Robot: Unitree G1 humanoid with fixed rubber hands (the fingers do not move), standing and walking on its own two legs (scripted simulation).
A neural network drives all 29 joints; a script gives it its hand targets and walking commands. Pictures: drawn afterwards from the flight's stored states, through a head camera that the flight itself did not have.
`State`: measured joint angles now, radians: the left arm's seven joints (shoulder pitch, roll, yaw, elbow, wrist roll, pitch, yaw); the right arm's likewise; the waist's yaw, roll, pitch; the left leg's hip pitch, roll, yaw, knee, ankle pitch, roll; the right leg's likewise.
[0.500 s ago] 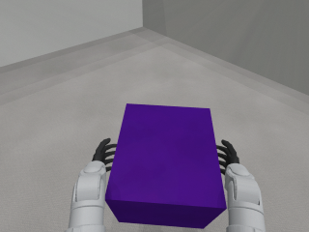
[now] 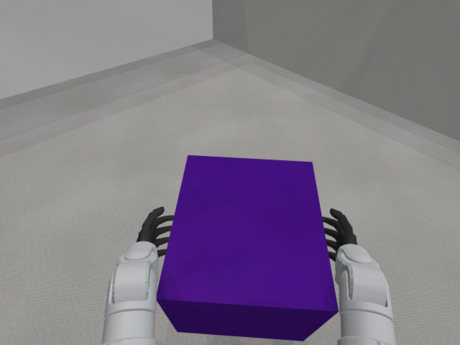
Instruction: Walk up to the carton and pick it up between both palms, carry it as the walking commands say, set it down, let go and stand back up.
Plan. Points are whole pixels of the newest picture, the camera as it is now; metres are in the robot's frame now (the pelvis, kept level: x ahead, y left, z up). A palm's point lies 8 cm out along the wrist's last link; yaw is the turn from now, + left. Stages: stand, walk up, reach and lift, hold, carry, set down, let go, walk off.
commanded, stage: hold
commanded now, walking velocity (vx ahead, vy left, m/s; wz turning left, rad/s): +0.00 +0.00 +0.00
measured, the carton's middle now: (244, 246) +0.32 +0.00 -0.04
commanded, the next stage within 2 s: carry in 0.12 s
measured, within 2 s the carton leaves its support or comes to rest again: neither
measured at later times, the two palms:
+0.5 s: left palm (176, 201) +0.35 +0.13 +0.08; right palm (364, 211) +0.34 -0.22 +0.08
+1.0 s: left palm (213, 132) +0.58 +0.08 +0.07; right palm (352, 142) +0.57 -0.27 +0.06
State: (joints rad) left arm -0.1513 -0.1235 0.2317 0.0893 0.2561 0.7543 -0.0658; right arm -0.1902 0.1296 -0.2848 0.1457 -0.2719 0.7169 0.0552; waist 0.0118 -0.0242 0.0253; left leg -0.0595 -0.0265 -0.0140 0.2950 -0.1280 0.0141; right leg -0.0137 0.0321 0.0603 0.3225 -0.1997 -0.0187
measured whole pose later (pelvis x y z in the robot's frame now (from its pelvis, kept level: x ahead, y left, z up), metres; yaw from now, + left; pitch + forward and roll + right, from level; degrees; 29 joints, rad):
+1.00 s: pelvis +0.33 -0.07 -0.01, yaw -3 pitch +5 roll +0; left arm -0.08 -0.13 0.17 -0.38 0.12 1.22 0.01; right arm -0.12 0.06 -0.19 -0.33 -0.10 1.22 -0.01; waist 0.00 0.02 -0.10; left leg -0.47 0.10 0.09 1.01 -0.37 -0.01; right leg -0.28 -0.03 -0.26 0.41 -0.22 -0.06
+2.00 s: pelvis +0.97 -0.11 +0.00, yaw -4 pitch +4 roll +1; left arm -0.01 -0.13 0.16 -0.45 0.10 1.17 0.01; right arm -0.06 0.10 -0.19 -0.40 -0.12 1.16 0.00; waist 0.03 0.02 -0.04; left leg -0.58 0.11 0.09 0.99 -0.26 -0.02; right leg -0.19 -0.02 -0.26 0.30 -0.18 -0.08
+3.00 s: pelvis +1.47 -0.12 +0.00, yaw -9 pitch +7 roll -1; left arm -0.08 -0.12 0.17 -0.48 0.11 1.20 0.01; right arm -0.09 0.12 -0.21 -0.44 -0.11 1.16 0.00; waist 0.02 -0.03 -0.06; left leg -0.14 0.10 0.22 0.55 -0.29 -0.07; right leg -0.37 0.01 -0.14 0.48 -0.14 -0.06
